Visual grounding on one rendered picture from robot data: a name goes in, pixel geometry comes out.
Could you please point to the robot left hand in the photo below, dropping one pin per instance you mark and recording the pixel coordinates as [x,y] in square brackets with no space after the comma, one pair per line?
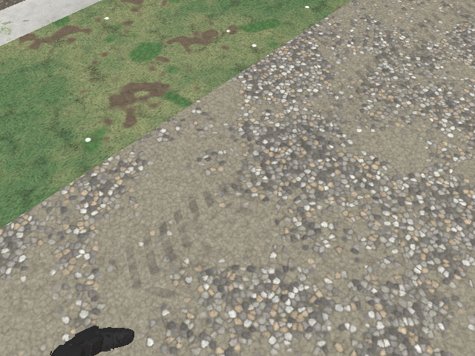
[93,340]

